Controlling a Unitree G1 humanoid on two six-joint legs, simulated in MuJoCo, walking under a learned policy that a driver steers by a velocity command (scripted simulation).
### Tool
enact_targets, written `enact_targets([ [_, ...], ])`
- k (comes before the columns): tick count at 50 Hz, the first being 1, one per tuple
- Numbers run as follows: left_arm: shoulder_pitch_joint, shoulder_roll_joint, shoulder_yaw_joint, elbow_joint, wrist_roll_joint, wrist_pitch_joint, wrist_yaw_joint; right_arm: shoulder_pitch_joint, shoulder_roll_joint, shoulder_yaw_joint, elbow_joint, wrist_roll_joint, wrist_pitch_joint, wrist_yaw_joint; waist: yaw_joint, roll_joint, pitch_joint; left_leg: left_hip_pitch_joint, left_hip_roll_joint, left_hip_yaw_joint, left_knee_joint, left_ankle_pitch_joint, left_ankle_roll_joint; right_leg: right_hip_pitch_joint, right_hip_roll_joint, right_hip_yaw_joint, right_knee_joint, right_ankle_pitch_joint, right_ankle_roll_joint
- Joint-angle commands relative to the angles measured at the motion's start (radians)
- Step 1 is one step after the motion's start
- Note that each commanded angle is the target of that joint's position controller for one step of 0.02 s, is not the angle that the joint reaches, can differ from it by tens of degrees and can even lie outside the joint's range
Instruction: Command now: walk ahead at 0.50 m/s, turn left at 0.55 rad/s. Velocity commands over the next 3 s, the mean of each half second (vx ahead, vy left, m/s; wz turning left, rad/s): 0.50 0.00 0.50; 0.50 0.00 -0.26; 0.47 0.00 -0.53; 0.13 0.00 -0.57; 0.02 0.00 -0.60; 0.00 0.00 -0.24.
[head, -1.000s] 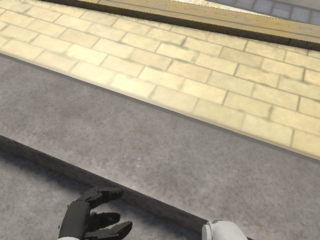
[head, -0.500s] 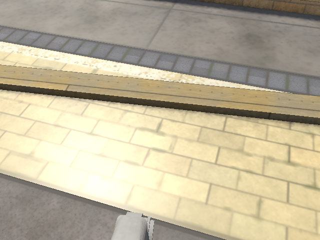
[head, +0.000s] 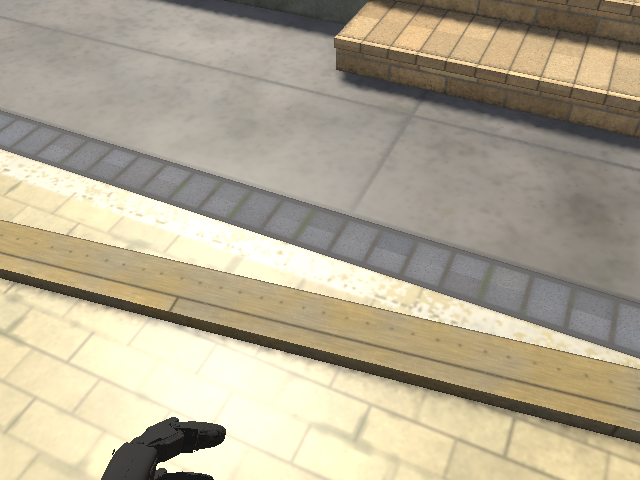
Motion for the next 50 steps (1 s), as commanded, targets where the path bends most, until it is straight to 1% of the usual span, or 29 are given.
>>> enact_targets([
  [1, -0.153, 0.092, 0.031, -0.09, -0.005, 0.01, 0.003, 0.046, -0.217, -0.071, -0.039, 0.019, -0.001, 0.017, 0.026, 0.075, 0.143, -0.076, 0.242, -0.244, -0.121, 0.463, 0.163, 0.289, 0.068, -0.077, -0.314, 0.024, 0.016],
  [2, -0.166, 0.113, 0.038, -0.09, -0.01, 0.002, 0.015, 0.051, -0.224, -0.08, -0.035, 0.014, 0.008, 0.016, 0.025, 0.079, 0.139, 0.027, 0.275, -0.283, -0.087, 0.527, 0.155, 0.276, 0.073, -0.073, -0.396, 0.003, -0.007],
  [3, -0.133, 0.144, 0.05, -0.078, -0.028, -0.011, 0.03, 0.037, -0.225, -0.087, -0.037, 0.003, 0.017, 0.013, 0.044, 0.076, 0.11, 0.094, 0.276, -0.297, -0.036, 0.644, 0.128, 0.333, 0.077, -0.075, -0.464, 0.025, -0.05],
  [4, -0.013, 0.191, 0.075, -0.051, -0.055, -0.035, 0.047, 0.024, -0.223, -0.091, -0.045, -0.022, 0.016, 0.016, 0.087, 0.079, 0.013, 0.072, 0.245, -0.269, 0.058, 0.802, 0.075, 0.548, 0.057, -0.08, -0.391, 0.082, -0.128],
  [5, 0.229, 0.225, 0.087, 0.012, -0.059, -0.061, 0.06, 0.01, -0.131, -0.067, -0.079, -0.03, 0.005, 0.01, 0.153, -0.06, -0.216, -0.059, 0.145, -0.18, 0.328, 0.752, 0.001, 0.941, -0.076, 0.034, -0.287, 0.289, -0.284],
  [6, 0.438, 0.233, 0.09, 0.048, -0.053, -0.07, 0.049, 0.169, 0.028, -0.017, -0.099, -0.051, -0.012, 0.003, 0.156, -0.38, -0.508, -0.511, -0.034, -0.053, 0.67, 0.052, -0.106, 1.527, -0.375, 0.468, -0.337, 0.43, -0.604],
  [7, 0.511, 0.203, 0.098, 0.095, -0.022, -0.054, 0.06, -0.033, -0.099, -0.051, -0.115, -0.012, 0.002, 0.016, 0.257, -0.229, -0.3, -0.771, -0.001, 0.019, 0.894, -0.201, -0.101, 1.412, -0.393, 0.609, -0.513, 0.091, -0.498],
  [8, 0.409, 0.205, 0.105, 0.09, -0.027, -0.051, 0.073, -0.126, -0.115, -0.064, -0.128, 0.006, 0.022, 0.007, 0.223, -0.131, -0.074, -0.817, 0.089, 0.03, 0.999, -0.054, -0.074, 1.139, -0.359, 0.467, -0.565, -0.131, -0.372],
  [9, 0.314, 0.127, 0.083, 0.082, -0.027, -0.047, 0.081, -0.132, -0.12, -0.067, -0.103, 0.006, 0.029, -0.012, 0.177, -0.081, 0.027, -0.749, 0.165, 0.034, 0.938, 0.082, -0.063, 0.914, -0.314, 0.329, -0.626, -0.203, -0.313],
  [10, 0.244, 0.141, 0.098, 0.051, -0.094, -0.051, 0.091, -0.201, -0.169, -0.082, -0.184, 0.094, 0.065, -0.054, 0.168, -0.032, 0.071, -0.698, 0.183, 0.067, 0.943, 0.115, -0.077, 0.836, -0.266, 0.229, -0.663, -0.102, -0.247],
  [11, 0.208, 0.111, 0.086, 0.069, -0.093, -0.057, 0.093, -0.186, -0.164, -0.089, -0.204, 0.097, 0.086, -0.065, 0.117, -0.07, 0.068, -0.658, 0.21, 0.06, 0.927, 0.148, -0.08, 0.783, -0.229, 0.138, -0.692, -0.069, -0.219],
  [13, 0.185, 0.077, 0.088, 0.098, -0.078, -0.058, 0.086, -0.16, -0.124, -0.09, -0.235, 0.076, 0.112, -0.074, 0.082, -0.103, 0.086, -0.616, 0.247, 0.069, 0.876, 0.137, -0.079, 0.708, -0.19, 0.004, -0.716, -0.03, -0.204],
  [17, 0.211, 0.151, 0.115, 0.137, -0.057, -0.054, 0.086, -0.235, -0.09, -0.079, -0.318, 0.054, 0.126, -0.065, 0.076, -0.076, 0.125, -0.572, 0.263, 0.089, 0.618, 0.276, -0.094, 0.603, -0.156, -0.139, -0.743, 0.064, -0.231],
  [19, 0.234, 0.188, 0.126, 0.147, -0.065, -0.056, 0.086, -0.287, -0.086, -0.073, -0.334, 0.051, 0.122, -0.052, 0.096, -0.063, 0.123, -0.493, 0.255, 0.111, 0.422, 0.357, -0.084, 0.606, -0.145, -0.172, -0.753, 0.07, -0.238],
  [22, 0.309, 0.237, 0.141, 0.178, -0.089, -0.044, 0.081, -0.402, -0.094, -0.07, -0.374, 0.057, 0.115, -0.037, 0.143, -0.032, 0.158, -0.523, 0.244, 0.141, 0.253, 0.354, -0.06, 0.743, -0.189, -0.165, -0.747, 0.078, -0.249],
  [26, 0.412, 0.253, 0.144, 0.234, -0.103, -0.012, 0.066, -0.516, -0.105, -0.071, -0.429, 0.053, 0.102, -0.024, 0.175, -0.053, 0.179, -0.512, 0.206, 0.201, 0.118, 0.226, -0.02, 0.903, -0.22, -0.135, -0.661, 0.234, -0.241],
  [28, 0.4, 0.28, 0.144, 0.249, -0.109, -0.003, 0.064, -0.424, -0.147, -0.093, -0.411, 0.047, 0.093, -0.025, 0.096, -0.105, 0.118, -0.288, 0.138, 0.247, 0.032, 0.188, 0.01, 0.895, -0.191, -0.15, -0.513, 0.532, -0.218],
  [29, 0.391, 0.273, 0.138, 0.254, -0.11, -0.004, 0.064, -0.256, -0.203, -0.123, -0.359, 0.043, 0.091, -0.033, 0.011, -0.105, 0.025, -0.022, 0.115, 0.254, 0.002, 0.268, 0.038, 0.809, -0.149, -0.181, -0.34, 0.592, -0.191],
  [30, 0.362, 0.239, 0.121, 0.223, -0.09, -0.016, 0.062, -0.058, -0.289, -0.154, -0.315, 0.028, 0.094, -0.052, -0.073, -0.051, -0.12, 0.343, 0.274, 0.082, 0.072, 0.397, 0.095, 0.551, -0.092, -0.195, -0.056, 0.331, -0.148],
  [31, 0.447, 0.112, 0.081, 0.192, -0.076, -0.036, 0.05, -0.014, -0.37, -0.162, -0.304, 0.016, 0.095, -0.065, -0.011, 0.188, -0.267, 0.643, 0.576, -0.392, -0.018, 0.322, 0.248, 0.173, 0.071, -0.153, 0.312, -0.483, -0.084],
  [32, 0.405, 0.197, 0.108, 0.213, -0.107, -0.057, 0.045, 0.025, -0.293, -0.146, -0.307, 0.013, 0.094, -0.067, -0.063, 0.117, -0.338, 0.621, 0.591, -0.5, -0.101, 0.286, 0.257, 0.105, 0.073, 0.033, 0.448, -0.567, -0.085],
  [33, 0.321, 0.215, 0.122, 0.174, -0.131, -0.056, 0.046, -0.045, -0.252, -0.131, -0.295, 0.019, 0.091, -0.067, -0.036, 0.115, -0.171, 0.501, 0.549, -0.309, -0.116, 0.333, 0.205, 0.02, 0.025, 0.015, 0.468, -0.489, -0.083],
  [34, 0.272, 0.2, 0.12, 0.159, -0.121, -0.053, 0.054, -0.123, -0.208, -0.119, -0.294, 0.031, 0.084, -0.066, 0.002, 0.082, -0.077, 0.355, 0.5, -0.183, -0.144, 0.366, 0.164, 0.03, -0.018, 0.0, 0.418, -0.403, -0.082],
  [35, 0.256, 0.19, 0.126, 0.158, -0.105, -0.044, 0.061, -0.188, -0.172, -0.111, -0.291, 0.031, 0.078, -0.062, 0.041, 0.076, -0.014, 0.225, 0.463, -0.102, -0.189, 0.368, 0.137, 0.07, -0.041, -0.003, 0.374, -0.345, -0.077],
  [37, 0.311, 0.147, 0.128, 0.168, -0.106, -0.008, 0.064, -0.248, -0.128, -0.106, -0.279, 0.024, 0.058, -0.057, 0.108, 0.09, 0.037, 0.063, 0.435, -0.001, -0.282, 0.333, 0.115, 0.178, -0.063, 0.012, 0.339, -0.277, -0.075],
  [39, 0.301, 0.11, 0.124, 0.155, -0.105, 0.014, 0.065, -0.261, -0.142, -0.114, -0.258, 0.022, 0.043, -0.061, 0.131, 0.066, 0.086, 0.002, 0.438, 0.072, -0.337, 0.364, 0.115, 0.164, -0.066, 0.021, 0.302, -0.235, -0.066],
  [44, 0.178, 0.099, 0.122, 0.107, -0.089, 0.019, 0.047, -0.238, -0.188, -0.13, -0.211, 0.016, 0.043, -0.087, 0.117, 0.05, 0.136, 0.008, 0.4, 0.262, -0.355, 0.405, 0.075, 0.134, -0.05, 0.004, 0.05, 0.019, -0.062],
  [47, 0.094, 0.082, 0.111, 0.08, -0.084, 0.027, 0.029, -0.196, -0.211, -0.138, -0.182, 0.025, 0.052, -0.097, 0.083, 0.044, 0.163, 0.052, 0.422, 0.314, -0.349, 0.387, 0.06, 0.166, -0.039, -0.048, -0.064, 0.05, -0.078],
  [50, 0.021, 0.103, 0.114, 0.039, -0.084, 0.038, 0.011, -0.175, -0.238, -0.15, -0.159, 0.04, 0.069, -0.101, 0.065, 0.039, 0.198, 0.172, 0.457, 0.336, -0.304, 0.419, 0.035, 0.131, -0.033, -0.078, -0.151, -0.044, -0.115],
])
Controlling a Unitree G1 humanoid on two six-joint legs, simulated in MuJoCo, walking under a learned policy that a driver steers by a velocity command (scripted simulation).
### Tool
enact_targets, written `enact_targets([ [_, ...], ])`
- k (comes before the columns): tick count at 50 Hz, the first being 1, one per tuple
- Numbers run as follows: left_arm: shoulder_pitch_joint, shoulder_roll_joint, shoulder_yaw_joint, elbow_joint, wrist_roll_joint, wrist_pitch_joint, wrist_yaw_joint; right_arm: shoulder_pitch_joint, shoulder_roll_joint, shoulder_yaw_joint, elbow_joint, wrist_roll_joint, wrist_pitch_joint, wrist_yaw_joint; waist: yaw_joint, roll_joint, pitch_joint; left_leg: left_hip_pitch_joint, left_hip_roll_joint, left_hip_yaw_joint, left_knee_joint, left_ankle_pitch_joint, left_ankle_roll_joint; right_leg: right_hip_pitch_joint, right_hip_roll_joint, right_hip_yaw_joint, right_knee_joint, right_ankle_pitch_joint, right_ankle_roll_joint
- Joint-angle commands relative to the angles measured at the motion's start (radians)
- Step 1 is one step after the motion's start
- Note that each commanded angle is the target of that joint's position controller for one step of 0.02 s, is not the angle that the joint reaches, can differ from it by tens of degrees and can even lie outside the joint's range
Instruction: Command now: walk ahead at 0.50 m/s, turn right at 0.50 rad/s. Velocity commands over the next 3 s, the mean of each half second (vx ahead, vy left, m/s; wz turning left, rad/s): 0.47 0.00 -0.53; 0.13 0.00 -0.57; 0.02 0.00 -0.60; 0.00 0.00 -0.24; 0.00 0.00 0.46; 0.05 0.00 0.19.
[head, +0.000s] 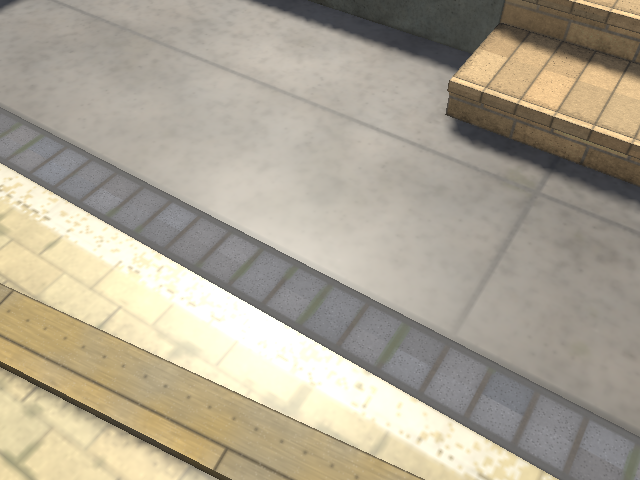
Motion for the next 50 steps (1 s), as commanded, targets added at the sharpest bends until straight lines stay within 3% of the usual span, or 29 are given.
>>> enact_targets([
  [1, -0.087, 0.057, 0.01, -0.091, 0.001, -0.001, -0.018, -0.049, -0.176, -0.043, -0.051, 0.017, 0.002, -0.008, 0.021, 0.102, 0.08, -0.005, 0.299, -0.056, -0.037, 0.444, 0.148, 0.018, 0.008, -0.041, -0.068, -0.086, -0.041],
  [3, -0.034, 0.099, 0.034, -0.1, -0.001, 0.0, -0.021, -0.032, -0.193, -0.046, -0.043, 0.026, 0.019, -0.008, 0.062, 0.107, 0.005, 0.064, 0.273, -0.023, 0.166, 0.858, 0.118, 0.164, 0.107, -0.129, -0.122, -0.213, -0.087],
  [4, 0.118, 0.123, 0.055, -0.065, -0.004, -0.001, -0.02, -0.063, -0.217, -0.048, -0.04, 0.039, 0.029, -0.007, 0.152, 0.121, -0.077, 0.044, 0.248, 0.0, 0.362, 0.963, 0.092, 0.363, 0.158, -0.152, -0.23, -0.161, -0.116],
  [5, 0.286, 0.2, 0.091, -0.018, -0.006, 0.002, -0.007, -0.066, -0.203, -0.04, -0.047, 0.037, 0.025, -0.009, 0.219, 0.082, -0.165, -0.134, 0.211, 0.004, 0.617, 0.804, 0.049, 0.659, 0.155, -0.081, -0.282, -0.076, -0.149],
  [6, 0.316, 0.337, 0.115, -0.004, -0.01, 0.002, 0.008, -0.013, -0.052, 0.002, -0.1, -0.024, 0.006, -0.003, 0.119, -0.217, -0.19, -0.604, 0.058, -0.032, 0.992, -0.121, -0.018, 0.973, -0.105, 0.396, -0.278, 0.037, -0.273],
  [7, 0.358, 0.317, 0.101, -0.045, 0.003, -0.015, -0.002, -0.051, -0.059, 0.017, -0.129, 0.003, -0.041, 0.007, 0.157, -0.181, -0.369, -0.813, -0.048, -0.285, 1.188, -0.292, -0.034, 1.126, -0.241, 0.812, -0.461, -0.098, -0.415],
  [8, 0.354, 0.252, 0.087, -0.044, 0.015, -0.024, -0.001, -0.154, -0.112, 0.003, -0.145, 0.045, -0.068, 0.016, 0.187, -0.067, -0.283, -0.929, -0.002, -0.33, 1.215, -0.201, -0.013, 1.102, -0.218, 0.709, -0.486, -0.085, -0.371],
  [9, 0.307, 0.197, 0.073, -0.047, 0.004, -0.029, 0.003, -0.18, -0.105, 0.01, -0.147, 0.042, -0.079, 0.015, 0.161, -0.039, -0.189, -0.939, 0.04, -0.316, 1.157, -0.122, 0.006, 0.981, -0.176, 0.569, -0.466, -0.054, -0.335],
  [10, 0.231, 0.152, 0.06, -0.064, 0.002, -0.03, 0.004, -0.194, -0.109, 0.008, -0.137, 0.015, -0.079, 0.007, 0.121, 0.022, -0.129, -0.88, 0.076, -0.312, 1.097, -0.059, 0.008, 0.831, -0.14, 0.476, -0.47, 0.001, -0.304],
  [12, 0.165, 0.1, 0.039, -0.092, 0.012, -0.033, 0.012, -0.184, -0.122, -0.007, -0.149, 0.0, -0.055, 0.007, 0.056, 0.003, -0.081, -0.752, 0.101, -0.311, 1.021, 0.005, -0.002, 0.637, -0.092, 0.388, -0.517, 0.085, -0.287],
  [18, 0.25, 0.133, 0.045, -0.09, 0.012, -0.024, 0.053, -0.306, -0.039, 0.02, -0.208, -0.017, -0.024, 0.016, 0.068, -0.022, -0.014, -0.748, 0.049, -0.245, 0.724, 0.226, -0.046, 0.504, -0.002, 0.25, -0.531, 0.217, -0.231],
  [22, 0.341, 0.16, 0.049, -0.061, 0.001, 0.003, 0.064, -0.496, -0.014, 0.036, -0.281, 0.004, -0.029, 0.032, 0.141, -0.067, 0.035, -0.611, -0.039, -0.187, 0.365, 0.292, -0.039, 0.47, 0.021, 0.24, -0.545, 0.269, -0.182],
  [24, 0.296, 0.169, 0.051, -0.081, 0.013, -0.005, 0.06, -0.367, -0.1, 0.001, -0.249, 0.006, -0.043, 0.039, 0.072, -0.132, -0.05, -0.49, -0.061, -0.207, 0.452, 0.297, 0.017, 0.513, -0.016, 0.264, -0.436, 0.487, -0.165],
  [26, 0.188, 0.15, 0.047, -0.137, -0.012, -0.016, 0.06, -0.169, -0.157, -0.03, -0.206, -0.016, -0.053, 0.034, -0.049, -0.099, -0.15, -0.239, -0.07, -0.22, 0.304, 0.375, 0.085, 0.488, 0.063, 0.246, -0.222, 0.662, -0.085],
  [27, 0.149, 0.107, 0.035, -0.184, -0.003, -0.024, 0.06, -0.036, -0.217, -0.043, -0.198, -0.034, -0.053, 0.021, -0.1, -0.01, -0.278, 0.01, 0.112, -0.387, 0.273, 0.568, 0.158, 0.372, 0.134, 0.229, 0.019, 0.426, -0.03],
  [28, 0.324, 0.049, 0.015, -0.195, -0.007, -0.018, 0.056, -0.013, -0.24, -0.042, -0.196, -0.041, -0.035, 0.021, -0.018, 0.405, -0.495, 0.267, 0.44, -0.829, 0.181, 0.635, 0.38, 0.121, 0.269, 0.177, 0.397, -0.44, 0.031],
  [29, 0.366, 0.166, 0.043, -0.155, 0.002, -0.01, 0.04, -0.112, -0.14, -0.019, -0.247, -0.028, -0.022, 0.007, 0.004, 0.354, -0.485, 0.179, 0.425, -0.902, 0.14, 0.489, 0.384, 0.106, 0.21, 0.225, 0.567, -0.585, 0.04],
  [30, 0.287, 0.206, 0.061, -0.169, -0.011, 0.01, 0.037, -0.165, -0.072, 0.001, -0.252, -0.01, -0.006, -0.003, 0.003, 0.24, -0.312, 0.048, 0.377, -0.712, 0.144, 0.403, 0.338, 0.028, 0.161, 0.175, 0.603, -0.516, 0.054],
  [32, 0.23, 0.158, 0.053, -0.188, -0.003, 0.046, 0.049, -0.213, -0.052, 0.007, -0.227, 0.001, 0.017, -0.007, 0.038, 0.114, -0.139, -0.178, 0.292, -0.54, 0.098, 0.275, 0.274, 0.041, 0.091, 0.103, 0.546, -0.459, 0.059],
  [34, 0.256, 0.1, 0.042, -0.197, -0.017, 0.074, 0.049, -0.273, -0.079, 0.001, -0.216, -0.004, 0.021, -0.004, 0.101, 0.159, -0.051, -0.365, 0.239, -0.416, 0.037, 0.22, 0.225, 0.146, 0.063, 0.063, 0.394, -0.461, 0.043],
  [37, 0.227, 0.067, 0.025, -0.201, -0.013, 0.072, 0.041, -0.299, -0.151, -0.022, -0.193, 0.009, 0.027, 0.006, 0.099, 0.192, -0.086, -0.389, 0.244, -0.302, 0.013, 0.357, 0.238, 0.287, 0.06, 0.011, 0.065, -0.413, 0.021],
  [39, 0.223, 0.102, 0.031, -0.198, -0.006, 0.068, 0.023, -0.293, -0.184, -0.033, -0.184, 0.02, 0.044, 0.005, 0.098, 0.188, -0.152, -0.331, 0.284, -0.298, 0.029, 0.331, 0.234, 0.368, 0.062, 0.005, -0.03, -0.252, 0.01],
  [42, 0.299, 0.144, 0.063, -0.167, 0.011, 0.077, 0.007, -0.339, -0.161, -0.028, -0.182, 0.037, 0.05, 0.002, 0.14, 0.147, -0.158, -0.416, 0.252, -0.208, 0.14, 0.095, 0.158, 0.542, 0.105, -0.04, -0.112, -0.126, -0.052],
  [43, 0.31, 0.166, 0.076, -0.17, 0.025, 0.074, 0.01, -0.332, -0.122, -0.022, -0.168, 0.039, 0.055, 0.0, 0.142, 0.073, -0.099, -0.49, 0.187, -0.145, 0.288, -0.025, 0.101, 0.562, 0.087, 0.033, -0.226, -0.13, -0.091],
  [44, 0.252, 0.303, 0.103, -0.222, 0.032, 0.069, 0.028, -0.263, -0.099, -0.016, -0.179, 0.019, 0.067, 0.005, 0.078, -0.247, 0.001, -0.653, 0.023, -0.061, 0.554, -0.223, 0.008, 0.522, -0.123, 0.401, -0.463, -0.034, -0.199],
  [45, 0.195, 0.331, 0.098, -0.263, 0.055, 0.047, 0.03, -0.342, -0.129, -0.021, -0.222, 0.001, 0.069, -0.008, 0.1, -0.268, -0.008, -0.717, -0.02, -0.258, 0.716, -0.264, 0.023, 0.447, -0.185, 0.579, -0.567, -0.184, -0.29],
  [46, 0.136, 0.287, 0.085, -0.279, 0.058, 0.026, 0.03, -0.336, -0.153, -0.028, -0.216, 0.009, 0.071, -0.013, 0.071, -0.2, -0.019, -0.74, -0.002, -0.304, 0.779, -0.193, 0.043, 0.46, -0.162, 0.533, -0.569, -0.245, -0.272],
  [48, 0.079, 0.202, 0.059, -0.293, 0.021, 0.008, 0.038, -0.27, -0.152, -0.032, -0.169, -0.004, 0.078, -0.022, 0.038, -0.106, -0.074, -0.732, 0.018, -0.323, 0.828, -0.074, 0.035, 0.503, -0.108, 0.428, -0.499, -0.152, -0.194],
  [50, 0.074, 0.175, 0.046, -0.299, 0.015, 0.012, 0.051, -0.263, -0.134, -0.025, -0.161, -0.015, 0.072, -0.016, 0.032, -0.074, -0.121, -0.674, 0.007, -0.318, 0.874, -0.027, 0.009, 0.506, -0.071, 0.368, -0.452, 0.05, -0.182],
])
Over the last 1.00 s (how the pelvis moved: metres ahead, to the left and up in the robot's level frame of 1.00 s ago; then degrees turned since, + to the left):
0.53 0.05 0.00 6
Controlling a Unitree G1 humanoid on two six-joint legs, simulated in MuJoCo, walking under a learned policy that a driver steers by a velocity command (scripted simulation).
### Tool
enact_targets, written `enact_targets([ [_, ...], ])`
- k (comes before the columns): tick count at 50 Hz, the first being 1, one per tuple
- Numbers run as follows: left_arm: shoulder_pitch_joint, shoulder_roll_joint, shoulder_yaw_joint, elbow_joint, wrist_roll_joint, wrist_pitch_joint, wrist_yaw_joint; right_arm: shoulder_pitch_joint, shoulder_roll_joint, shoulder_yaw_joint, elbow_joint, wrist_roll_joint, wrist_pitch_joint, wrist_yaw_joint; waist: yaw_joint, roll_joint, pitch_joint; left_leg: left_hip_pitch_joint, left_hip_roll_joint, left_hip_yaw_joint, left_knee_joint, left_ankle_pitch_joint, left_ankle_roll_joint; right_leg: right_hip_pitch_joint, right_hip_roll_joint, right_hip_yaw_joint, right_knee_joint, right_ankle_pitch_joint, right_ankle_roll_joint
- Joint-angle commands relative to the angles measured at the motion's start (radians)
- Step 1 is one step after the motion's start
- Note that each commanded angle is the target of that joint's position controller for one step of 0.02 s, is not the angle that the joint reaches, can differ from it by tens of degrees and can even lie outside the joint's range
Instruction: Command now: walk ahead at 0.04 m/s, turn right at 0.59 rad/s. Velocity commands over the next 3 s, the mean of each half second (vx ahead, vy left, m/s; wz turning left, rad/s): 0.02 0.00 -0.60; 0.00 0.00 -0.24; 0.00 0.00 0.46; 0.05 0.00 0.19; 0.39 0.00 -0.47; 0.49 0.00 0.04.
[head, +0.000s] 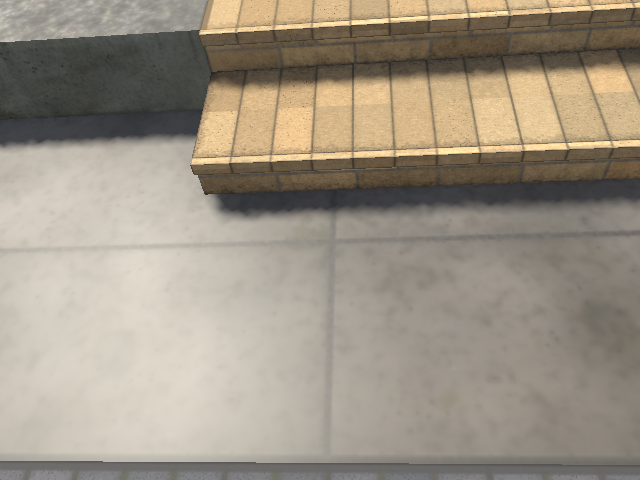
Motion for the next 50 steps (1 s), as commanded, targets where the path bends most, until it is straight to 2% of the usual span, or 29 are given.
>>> enact_targets([
  [1, -0.084, 0.14, 0.032, -0.109, -0.009, -0.023, 0.022, -0.014, -0.053, -0.007, -0.062, -0.008, -0.017, 0.001, -0.031, -0.143, -0.178, -0.07, 0.001, -0.049, 0.105, 0.048, -0.022, 0.201, -0.21, 0.299, -0.201, 0.294, -0.149],
  [3, -0.062, 0.145, 0.033, -0.109, -0.012, -0.015, 0.03, -0.039, -0.034, 0.007, -0.072, 0.0, -0.02, 0.004, -0.017, -0.136, -0.184, -0.079, -0.014, -0.047, 0.02, 0.054, -0.037, 0.256, -0.199, 0.302, -0.176, 0.373, -0.154],
  [6, -0.061, 0.158, 0.04, -0.124, -0.011, 0.0, 0.036, -0.065, -0.031, 0.02, -0.081, 0.007, -0.021, 0.01, -0.001, -0.153, -0.198, -0.031, -0.029, -0.056, -0.095, 0.036, -0.053, 0.287, -0.201, 0.344, -0.154, 0.399, -0.164],
  [11, -0.093, 0.16, 0.042, -0.147, -0.014, 0.019, 0.026, -0.05, -0.05, 0.023, -0.082, 0.016, -0.026, 0.026, 0.005, -0.174, -0.204, 0.084, -0.049, -0.071, -0.227, -0.014, -0.049, 0.271, -0.194, 0.437, -0.132, 0.468, -0.183],
  [14, -0.108, 0.16, 0.045, -0.152, -0.023, 0.032, 0.021, -0.03, -0.053, 0.022, -0.084, 0.023, -0.031, 0.039, 0.0, -0.183, -0.199, 0.152, -0.058, -0.071, -0.355, -0.017, -0.035, 0.277, -0.17, 0.48, -0.117, 0.47, -0.172],
  [16, -0.132, 0.159, 0.045, -0.155, -0.046, 0.043, 0.021, 0.021, -0.048, 0.017, -0.07, 0.024, -0.034, 0.042, -0.041, -0.177, -0.187, 0.267, -0.061, -0.048, -0.58, 0.109, -0.009, 0.233, -0.111, 0.464, -0.095, 0.356, -0.123],
  [17, -0.14, 0.15, 0.045, -0.162, -0.051, 0.045, 0.025, 0.06, -0.075, 0.006, -0.054, 0.014, -0.033, 0.043, -0.053, -0.139, -0.19, 0.38, 0.001, -0.079, -0.651, 0.236, 0.023, 0.141, -0.063, 0.424, -0.049, 0.197, -0.081],
  [18, -0.077, 0.107, 0.037, -0.155, -0.044, 0.044, 0.024, 0.038, -0.139, -0.006, -0.065, -0.005, -0.023, 0.036, 0.002, 0.087, -0.187, 0.482, 0.213, -0.249, -0.676, 0.462, 0.113, -0.015, 0.059, 0.264, 0.16, -0.205, -0.019],
  [19, -0.106, 0.179, 0.058, -0.175, -0.044, 0.028, 0.026, 0.015, -0.177, -0.017, -0.072, -0.033, -0.029, 0.033, 0.005, 0.27, -0.104, 0.383, 0.364, -0.445, -0.727, 0.639, 0.289, -0.176, 0.137, 0.128, 0.366, -0.407, 0.042],
  [20, -0.089, 0.242, 0.077, -0.149, -0.027, 0.021, 0.024, -0.043, -0.124, -0.005, -0.102, -0.029, -0.036, 0.026, 0.019, 0.156, -0.096, 0.388, 0.385, -0.407, -0.712, 0.646, 0.316, -0.202, 0.055, 0.134, 0.547, -0.354, 0.08],
  [21, -0.08, 0.237, 0.079, -0.121, -0.028, 0.024, 0.023, -0.074, -0.069, 0.008, -0.114, -0.017, -0.034, 0.017, 0.023, 0.078, -0.1, 0.411, 0.319, -0.311, -0.688, 0.603, 0.275, -0.219, 0.041, 0.116, 0.613, -0.289, 0.097],
  [23, -0.081, 0.153, 0.053, -0.114, -0.029, 0.047, 0.025, -0.051, -0.055, 0.016, -0.102, 0.018, -0.016, 0.004, 0.016, 0.038, -0.059, 0.487, 0.235, -0.202, -0.673, 0.508, 0.226, -0.317, 0.02, 0.091, 0.6, -0.212, 0.131],
  [24, -0.106, 0.12, 0.039, -0.122, -0.036, 0.05, 0.021, -0.02, -0.064, 0.015, -0.094, 0.016, -0.007, -0.001, -0.004, 0.046, -0.051, 0.503, 0.215, -0.168, -0.681, 0.496, 0.224, -0.321, 0.015, 0.056, 0.556, -0.189, 0.139],
  [25, -0.135, 0.106, 0.032, -0.133, -0.042, 0.049, 0.018, 0.008, -0.075, 0.012, -0.088, 0.007, 0.002, -0.005, -0.025, 0.065, -0.055, 0.525, 0.211, -0.147, -0.69, 0.486, 0.227, -0.318, 0.006, 0.024, 0.505, -0.173, 0.147],
  [28, -0.178, 0.09, 0.018, -0.152, -0.04, 0.043, 0.009, 0.032, -0.114, 0.003, -0.081, -0.002, 0.017, -0.007, -0.06, 0.11, -0.088, 0.551, 0.229, -0.102, -0.702, 0.447, 0.235, -0.247, -0.035, -0.022, 0.356, -0.169, 0.154],
  [31, -0.181, 0.093, 0.013, -0.156, -0.035, 0.038, -0.002, 0.035, -0.158, -0.008, -0.07, 0.007, 0.023, 0.004, -0.068, 0.127, -0.093, 0.505, 0.246, -0.058, -0.716, 0.424, 0.233, -0.124, -0.052, -0.064, 0.207, -0.144, 0.139],
  [33, -0.173, 0.097, 0.013, -0.152, -0.031, 0.037, -0.007, 0.05, -0.169, -0.009, -0.056, 0.018, 0.022, 0.012, -0.067, 0.123, -0.097, 0.502, 0.255, -0.06, -0.702, 0.424, 0.23, -0.063, -0.049, -0.067, 0.111, -0.132, 0.122],
  [36, -0.103, 0.088, 0.015, -0.118, -0.027, 0.035, -0.015, 0.038, -0.171, -0.004, -0.035, 0.047, 0.02, 0.011, -0.026, 0.097, -0.097, 0.489, 0.238, -0.038, -0.621, 0.4, 0.185, 0.081, -0.032, -0.08, -0.172, 0.009, 0.061],
  [37, -0.065, 0.097, 0.02, -0.095, -0.023, 0.034, -0.015, 0.051, -0.158, 0.003, -0.019, 0.051, 0.015, 0.01, -0.014, 0.065, -0.112, 0.442, 0.216, -0.017, -0.574, 0.364, 0.154, 0.196, -0.015, -0.092, -0.273, 0.103, 0.032],
  [38, -0.034, 0.111, 0.025, -0.081, -0.02, 0.036, -0.011, 0.086, -0.116, 0.02, 0.003, 0.033, 0.007, 0.016, -0.016, -0.004, -0.16, 0.342, 0.177, 0.011, -0.497, 0.246, 0.107, 0.37, -0.058, -0.031, -0.278, 0.161, 0.01],
  [39, -0.068, 0.197, 0.044, -0.088, 0.0, 0.031, -0.009, 0.106, -0.065, 0.038, -0.019, 0.013, -0.012, 0.032, -0.049, -0.253, -0.209, 0.148, 0.084, 0.092, -0.425, 0.052, 0.025, 0.532, -0.214, 0.15, -0.172, 0.292, -0.058],
  [40, -0.104, 0.118, 0.027, -0.11, 0.019, 0.017, 0.0, 0.059, -0.072, 0.041, -0.009, 0.011, -0.017, 0.035, 0.005, -0.244, -0.225, 0.085, 0.057, 0.088, -0.261, -0.106, -0.026, 0.51, -0.29, 0.217, -0.196, 0.305, -0.124],
  [41, -0.093, 0.05, 0.0, -0.092, 0.037, 0.008, 0.003, 0.051, -0.081, 0.036, 0.003, 0.025, -0.01, 0.04, 0.015, -0.19, -0.226, 0.071, 0.074, 0.033, -0.147, -0.184, -0.038, 0.475, -0.296, 0.207, -0.208, 0.26, -0.131],
  [42, -0.115, 0.049, -0.003, -0.083, 0.038, -0.002, 0.004, 0.081, -0.078, 0.03, 0.027, 0.038, 0.004, 0.038, 0.001, -0.157, -0.212, 0.082, 0.068, 0.02, -0.066, -0.192, -0.047, 0.425, -0.278, 0.162, -0.201, 0.247, -0.118],
  [43, -0.145, 0.057, -0.002, -0.076, 0.027, -0.015, 0.001, 0.112, -0.083, 0.023, 0.045, 0.038, 0.022, 0.029, -0.008, -0.147, -0.182, 0.088, 0.068, -0.002, -0.015, -0.161, -0.055, 0.366, -0.277, 0.127, -0.209, 0.23, -0.109],
  [45, -0.207, 0.077, 0.0, -0.058, 0.021, -0.027, 0.011, 0.153, -0.113, 0.004, 0.06, 0.039, 0.05, 0.004, -0.037, -0.192, -0.114, 0.112, 0.03, -0.008, 0.122, -0.102, -0.066, 0.239, -0.26, 0.056, -0.23, 0.198, -0.104],
  [46, -0.227, 0.078, 0.0, -0.057, 0.017, -0.022, 0.019, 0.155, -0.125, -0.002, 0.048, 0.042, 0.06, -0.008, -0.04, -0.217, -0.081, 0.07, 0.015, -0.014, 0.182, -0.111, -0.07, 0.223, -0.275, 0.047, -0.238, 0.18, -0.109],
  [47, -0.24, 0.066, -0.006, -0.056, 0.015, -0.016, 0.026, 0.161, -0.13, -0.008, 0.04, 0.045, 0.067, -0.018, -0.042, -0.206, -0.069, 0.042, 0.005, -0.015, 0.21, -0.103, -0.071, 0.224, -0.285, 0.031, -0.24, 0.177, -0.114],
  [50, -0.256, 0.055, -0.009, -0.04, 0.016, -0.002, 0.043, 0.183, -0.099, -0.004, 0.007, 0.029, 0.085, -0.025, -0.055, -0.168, -0.069, -0.006, 0.027, -0.017, 0.15, -0.073, -0.086, 0.276, -0.337, -0.005, -0.244, 0.154, -0.123],
])
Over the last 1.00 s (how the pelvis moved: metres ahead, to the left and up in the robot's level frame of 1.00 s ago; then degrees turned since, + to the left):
0.35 -0.12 0.04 -35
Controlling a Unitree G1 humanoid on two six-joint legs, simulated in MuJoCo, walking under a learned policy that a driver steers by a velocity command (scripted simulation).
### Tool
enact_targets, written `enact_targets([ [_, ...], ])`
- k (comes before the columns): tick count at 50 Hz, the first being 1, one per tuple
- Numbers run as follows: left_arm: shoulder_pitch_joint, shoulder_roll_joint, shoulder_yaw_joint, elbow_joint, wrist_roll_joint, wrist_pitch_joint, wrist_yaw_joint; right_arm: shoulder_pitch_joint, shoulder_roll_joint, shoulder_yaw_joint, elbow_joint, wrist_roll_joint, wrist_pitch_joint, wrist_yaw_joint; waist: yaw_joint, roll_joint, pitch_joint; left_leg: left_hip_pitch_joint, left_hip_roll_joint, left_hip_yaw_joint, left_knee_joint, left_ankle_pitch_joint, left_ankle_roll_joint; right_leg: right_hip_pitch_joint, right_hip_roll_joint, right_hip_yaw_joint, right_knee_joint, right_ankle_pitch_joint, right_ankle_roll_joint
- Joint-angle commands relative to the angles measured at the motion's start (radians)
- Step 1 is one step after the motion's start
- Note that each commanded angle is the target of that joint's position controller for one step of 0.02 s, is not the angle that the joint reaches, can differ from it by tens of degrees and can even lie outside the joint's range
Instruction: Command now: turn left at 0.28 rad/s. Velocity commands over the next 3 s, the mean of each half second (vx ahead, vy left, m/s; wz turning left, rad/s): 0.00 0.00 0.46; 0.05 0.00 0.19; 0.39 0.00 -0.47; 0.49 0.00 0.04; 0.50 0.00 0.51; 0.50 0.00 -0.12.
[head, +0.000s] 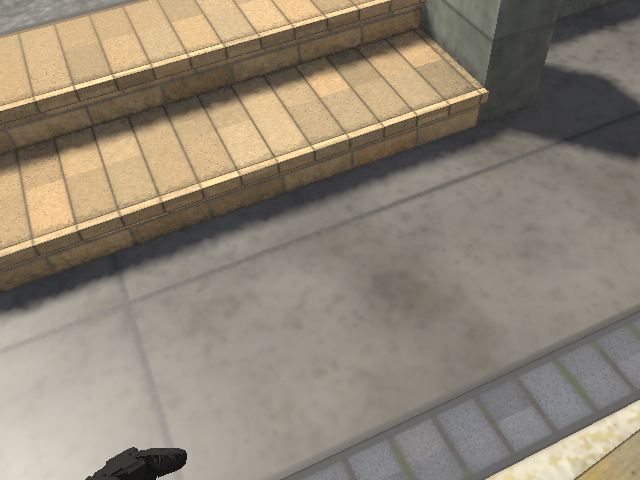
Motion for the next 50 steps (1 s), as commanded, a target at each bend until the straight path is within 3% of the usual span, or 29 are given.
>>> enact_targets([
  [1, -0.08, 0.158, 0.047, -0.054, -0.001, -0.002, 0.02, 0.062, -0.08, -0.023, -0.086, -0.013, 0.011, -0.007, -0.014, -0.189, -0.1, -0.088, 0.035, 0.008, -0.01, 0.017, -0.012, 0.143, -0.311, 0.168, -0.148, 0.269, -0.187],
  [6, -0.175, 0.212, 0.071, -0.022, -0.024, 0.004, 0.01, 0.189, -0.078, -0.028, -0.108, -0.014, 0.03, 0.034, -0.088, -0.187, -0.133, 0.144, 0.097, 0.096, -0.28, -0.031, 0.079, 0.097, -0.301, 0.063, -0.131, 0.196, -0.137],
  [8, -0.22, 0.184, 0.07, -0.011, -0.05, 0.013, 0.009, 0.326, -0.073, -0.038, -0.049, -0.014, 0.022, 0.04, -0.146, -0.08, -0.102, 0.258, 0.063, 0.144, -0.518, 0.09, 0.145, 0.035, -0.233, 0.002, 0.034, 0.082, -0.103],
  [9, -0.216, 0.151, 0.066, 0.006, -0.049, 0.024, 0.009, 0.414, -0.048, -0.033, -0.003, -0.022, 0.01, 0.036, -0.174, 0.032, -0.06, 0.331, 0.024, 0.126, -0.611, 0.146, 0.182, -0.077, -0.158, -0.039, 0.223, -0.036, -0.067],
  [10, -0.209, 0.132, 0.069, -0.019, -0.06, 0.042, 0.005, 0.388, -0.104, -0.038, -0.033, -0.044, -0.008, 0.021, -0.136, 0.248, 0.039, 0.267, 0.173, -0.293, -0.745, 0.238, 0.342, -0.296, -0.022, -0.003, 0.566, -0.339, 0.025],
  [11, -0.151, 0.108, 0.061, -0.075, -0.076, 0.033, 0.008, 0.17, -0.217, -0.042, -0.133, -0.073, -0.053, 0.002, 0.018, 0.33, 0.075, 0.018, 0.289, -0.735, -0.992, -0.024, 0.494, -0.341, 0.084, 0.184, 0.749, -0.379, 0.038],
  [12, -0.163, 0.177, 0.073, -0.059, -0.077, 0.015, 0.005, 0.026, -0.217, -0.038, -0.192, -0.076, -0.085, -0.013, 0.044, 0.243, 0.103, -0.009, 0.311, -0.665, -1.038, -0.112, 0.444, -0.346, 0.045, 0.241, 0.832, -0.269, 0.018],
  [13, -0.173, 0.216, 0.086, -0.054, -0.063, 0.004, 0.004, -0.016, -0.166, -0.023, -0.205, -0.062, -0.095, -0.02, 0.054, 0.123, 0.098, -0.009, 0.267, -0.58, -0.998, -0.112, 0.371, -0.331, 0.023, 0.244, 0.827, -0.167, 0.014],
  [14, -0.172, 0.218, 0.093, -0.048, -0.034, -0.003, 0.007, -0.018, -0.16, -0.021, -0.208, -0.043, -0.101, -0.02, 0.06, 0.001, 0.065, 0.044, 0.23, -0.525, -0.935, -0.046, 0.314, -0.334, 0.011, 0.251, 0.815, -0.09, 0.019],
  [15, -0.184, 0.199, 0.089, -0.05, -0.017, -0.008, 0.006, -0.006, -0.149, -0.019, -0.206, -0.029, -0.104, -0.026, 0.051, -0.033, 0.025, 0.101, 0.202, -0.474, -0.878, 0.073, 0.298, -0.337, 0.013, 0.25, 0.804, -0.031, 0.033],
  [18, -0.175, 0.142, 0.073, -0.052, -0.035, -0.005, -0.009, 0.069, -0.094, -0.011, -0.221, -0.018, -0.094, -0.041, 0.02, -0.016, -0.093, 0.278, 0.129, -0.377, -0.8, 0.229, 0.287, -0.32, 0.024, 0.241, 0.65, 0.048, 0.058],
  [21, -0.199, 0.109, 0.061, -0.06, -0.045, -0.014, -0.016, 0.125, -0.106, -0.028, -0.227, -0.011, -0.065, -0.046, -0.018, 0.044, -0.103, 0.378, 0.114, -0.405, -0.778, 0.213, 0.282, -0.298, 0.034, 0.239, 0.329, -0.019, 0.083],
  [25, -0.091, 0.145, 0.076, -0.006, -0.064, -0.026, -0.039, 0.068, -0.125, -0.044, -0.259, -0.011, -0.031, -0.035, -0.013, 0.1, -0.117, 0.265, 0.084, -0.454, -0.718, 0.185, 0.258, -0.099, 0.042, 0.24, 0.052, 0.007, 0.078],
  [27, -0.002, 0.145, 0.084, 0.037, -0.055, -0.029, -0.047, 0.029, -0.107, -0.039, -0.272, 0.003, -0.027, -0.029, 0.017, 0.081, -0.11, 0.194, 0.043, -0.452, -0.632, 0.188, 0.226, 0.001, 0.025, 0.232, -0.14, 0.171, 0.058],
  [28, 0.042, 0.152, 0.091, 0.058, -0.039, -0.03, -0.043, 0.061, -0.09, -0.032, -0.261, 0.008, -0.024, -0.019, 0.025, 0.023, -0.132, 0.105, -0.029, -0.362, -0.553, 0.078, 0.182, 0.119, 0.009, 0.198, -0.168, 0.208, 0.041],
  [29, 0.066, 0.21, 0.106, 0.074, -0.018, -0.029, -0.043, 0.117, -0.063, -0.032, -0.262, 0.01, -0.018, -0.009, -0.008, -0.185, -0.156, -0.054, -0.139, -0.259, -0.375, -0.097, 0.119, 0.266, -0.134, 0.36, -0.128, 0.233, -0.044],
  [30, 0.029, 0.244, 0.109, 0.057, -0.002, -0.034, -0.042, 0.161, -0.073, -0.039, -0.246, -0.008, -0.02, 0.001, -0.027, -0.283, -0.148, -0.194, -0.191, -0.232, -0.121, -0.156, 0.073, 0.314, -0.287, 0.489, -0.085, 0.501, -0.131],
  [31, -0.03, 0.23, 0.105, 0.036, -0.004, -0.035, -0.036, 0.167, -0.117, -0.053, -0.235, -0.021, -0.023, 0.008, -0.053, -0.217, -0.158, -0.231, -0.162, -0.224, 0.05, -0.143, 0.048, 0.296, -0.325, 0.45, -0.055, 0.679, -0.15],
  [33, -0.105, 0.216, 0.091, 0.014, -0.024, -0.035, -0.029, 0.119, -0.162, -0.057, -0.255, -0.024, -0.011, -0.003, -0.076, -0.194, -0.178, -0.211, -0.103, -0.126, 0.2, -0.068, -0.01, 0.22, -0.308, 0.38, -0.056, 0.717, -0.198],
  [36, -0.052, 0.19, 0.066, 0.015, -0.021, -0.011, -0.001, 0.003, -0.115, -0.025, -0.293, -0.021, 0.009, 0.002, -0.003, -0.189, -0.163, -0.145, -0.064, -0.091, 0.136, -0.007, -0.039, 0.172, -0.27, 0.356, -0.077, 0.533, -0.217],
  [38, 0.008, 0.214, 0.066, 0.03, -0.024, -0.004, 0.01, -0.044, -0.076, -0.008, -0.312, -0.03, 0.005, 0.011, 0.033, -0.168, -0.152, -0.132, -0.083, -0.097, -0.023, -0.001, -0.037, 0.216, -0.237, 0.342, -0.07, 0.388, -0.209],
  [40, 0.008, 0.225, 0.063, 0.044, -0.035, 0.004, 0.006, -0.03, -0.02, 0.014, -0.312, -0.048, -0.002, 0.024, 0.02, -0.194, -0.174, 0.003, -0.053, -0.033, -0.278, -0.081, -0.027, 0.209, -0.203, 0.305, -0.068, 0.295, -0.177],
  [42, 0.025, 0.269, 0.08, 0.059, -0.07, 0.017, 0.0, -0.019, -0.01, 0.014, -0.31, -0.047, -0.002, 0.032, 0.025, -0.297, -0.137, 0.195, -0.008, 0.044, -0.539, -0.075, -0.008, 0.088, -0.198, 0.349, -0.087, 0.124, -0.16],
  [44, 0.068, 0.255, 0.077, 0.076, -0.071, 0.019, 0.005, 0.111, -0.027, -0.001, -0.232, -0.025, -0.001, 0.029, -0.004, -0.216, -0.106, 0.419, -0.047, 0.125, -0.719, 0.118, 0.033, -0.091, -0.149, 0.337, -0.042, -0.093, -0.138],
  [45, 0.098, 0.21, 0.071, 0.074, -0.053, 0.006, 0.001, 0.193, -0.068, -0.015, -0.192, -0.035, -0.009, 0.031, -0.008, -0.041, -0.178, 0.62, -0.07, 0.145, -0.658, 0.138, 0.042, -0.21, -0.055, 0.232, 0.034, -0.19, -0.065],
  [46, 0.057, 0.18, 0.064, 0.058, -0.043, -0.006, -0.01, 0.301, -0.075, -0.026, -0.166, -0.049, -0.011, 0.035, -0.074, 0.041, -0.255, 0.819, -0.009, 0.07, -0.61, 0.11, 0.086, -0.37, 0.041, 0.116, 0.196, -0.204, 0.024],
  [47, -0.019, 0.164, 0.058, 0.03, -0.059, -0.007, -0.025, 0.315, -0.097, -0.038, -0.18, -0.053, -0.009, 0.031, -0.119, 0.141, -0.244, 0.733, 0.184, -0.165, -0.711, -0.063, 0.159, -0.476, 0.097, 0.095, 0.483, -0.378, 0.061],
  [48, -0.02, 0.2, 0.075, -0.019, -0.089, 0.004, -0.025, 0.14, -0.166, -0.038, -0.242, -0.094, -0.024, 0.028, -0.024, 0.182, -0.158, 0.444, 0.35, -0.402, -0.908, -0.268, 0.269, -0.501, 0.042, 0.15, 0.729, -0.323, 0.07],
  [50, 0.036, 0.255, 0.09, -0.019, -0.077, 0.033, 0.01, -0.082, -0.069, 0.007, -0.291, -0.076, -0.086, 0.009, 0.09, 0.164, 0.019, 0.122, 0.349, -0.361, -1.01, -0.231, 0.254, -0.457, -0.018, 0.202, 0.957, -0.153, 0.072],
])
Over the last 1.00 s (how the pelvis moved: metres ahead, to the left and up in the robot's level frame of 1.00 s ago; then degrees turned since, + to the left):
-0.03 -0.01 0.00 -23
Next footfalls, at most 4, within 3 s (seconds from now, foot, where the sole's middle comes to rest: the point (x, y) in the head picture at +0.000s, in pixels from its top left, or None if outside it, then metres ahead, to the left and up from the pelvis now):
0.18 left None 0.01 0.10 -0.77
0.54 right None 0.07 -0.13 -0.78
0.86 left None -0.06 0.08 -0.78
1.28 right None -0.03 -0.16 -0.81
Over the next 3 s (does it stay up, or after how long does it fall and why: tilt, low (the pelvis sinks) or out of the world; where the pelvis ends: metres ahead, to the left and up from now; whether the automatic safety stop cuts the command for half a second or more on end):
stays up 0.78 0.16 -0.03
